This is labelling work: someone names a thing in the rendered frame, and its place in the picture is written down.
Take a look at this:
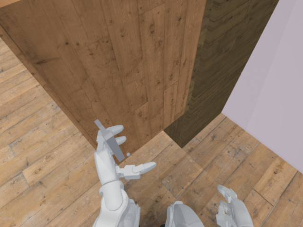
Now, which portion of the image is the cupboard door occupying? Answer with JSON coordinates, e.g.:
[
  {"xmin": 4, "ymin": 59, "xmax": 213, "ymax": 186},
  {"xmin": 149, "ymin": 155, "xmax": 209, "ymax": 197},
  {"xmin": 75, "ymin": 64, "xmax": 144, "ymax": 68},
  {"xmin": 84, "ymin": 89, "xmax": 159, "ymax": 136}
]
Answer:
[{"xmin": 0, "ymin": 0, "xmax": 207, "ymax": 165}]

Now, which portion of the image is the left robot thigh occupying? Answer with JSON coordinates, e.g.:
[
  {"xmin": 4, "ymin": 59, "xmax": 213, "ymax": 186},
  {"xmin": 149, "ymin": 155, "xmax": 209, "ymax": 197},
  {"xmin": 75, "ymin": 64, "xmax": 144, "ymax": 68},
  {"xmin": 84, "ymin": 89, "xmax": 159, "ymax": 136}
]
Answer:
[{"xmin": 123, "ymin": 202, "xmax": 141, "ymax": 227}]

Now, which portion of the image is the right robot thigh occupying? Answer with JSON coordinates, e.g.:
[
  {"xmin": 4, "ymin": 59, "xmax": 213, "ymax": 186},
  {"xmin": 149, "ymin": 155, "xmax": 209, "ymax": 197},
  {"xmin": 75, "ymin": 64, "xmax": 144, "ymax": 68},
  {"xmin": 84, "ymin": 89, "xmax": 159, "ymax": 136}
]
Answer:
[{"xmin": 167, "ymin": 204, "xmax": 204, "ymax": 227}]

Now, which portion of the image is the right robot hand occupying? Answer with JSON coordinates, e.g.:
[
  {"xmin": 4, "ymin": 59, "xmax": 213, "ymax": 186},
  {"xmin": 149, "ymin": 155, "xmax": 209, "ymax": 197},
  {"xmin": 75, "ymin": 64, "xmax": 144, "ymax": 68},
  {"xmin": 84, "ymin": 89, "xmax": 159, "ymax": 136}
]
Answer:
[{"xmin": 216, "ymin": 185, "xmax": 254, "ymax": 227}]

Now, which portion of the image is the robot thigh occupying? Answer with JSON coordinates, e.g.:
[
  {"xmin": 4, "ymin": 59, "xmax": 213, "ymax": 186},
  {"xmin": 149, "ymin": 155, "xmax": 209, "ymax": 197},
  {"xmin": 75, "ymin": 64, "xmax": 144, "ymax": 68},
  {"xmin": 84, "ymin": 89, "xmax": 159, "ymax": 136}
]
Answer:
[
  {"xmin": 123, "ymin": 202, "xmax": 141, "ymax": 227},
  {"xmin": 167, "ymin": 204, "xmax": 204, "ymax": 227}
]

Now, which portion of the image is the handle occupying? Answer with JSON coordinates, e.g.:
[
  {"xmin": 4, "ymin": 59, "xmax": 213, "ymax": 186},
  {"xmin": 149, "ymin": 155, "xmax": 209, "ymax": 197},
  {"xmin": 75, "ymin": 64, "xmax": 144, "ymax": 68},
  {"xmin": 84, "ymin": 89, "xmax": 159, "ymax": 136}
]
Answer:
[{"xmin": 94, "ymin": 119, "xmax": 125, "ymax": 162}]

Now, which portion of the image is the left robot forearm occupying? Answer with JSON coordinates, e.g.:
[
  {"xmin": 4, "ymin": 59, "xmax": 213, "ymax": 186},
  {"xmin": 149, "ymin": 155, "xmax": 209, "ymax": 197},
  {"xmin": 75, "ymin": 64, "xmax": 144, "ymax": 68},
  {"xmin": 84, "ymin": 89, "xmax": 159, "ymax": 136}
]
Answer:
[{"xmin": 92, "ymin": 180, "xmax": 130, "ymax": 227}]

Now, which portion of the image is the left robot hand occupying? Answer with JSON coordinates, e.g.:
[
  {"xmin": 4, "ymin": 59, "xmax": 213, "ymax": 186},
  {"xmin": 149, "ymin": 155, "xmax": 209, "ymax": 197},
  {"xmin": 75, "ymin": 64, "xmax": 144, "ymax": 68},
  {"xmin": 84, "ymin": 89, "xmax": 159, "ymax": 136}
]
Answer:
[{"xmin": 94, "ymin": 125, "xmax": 157, "ymax": 186}]

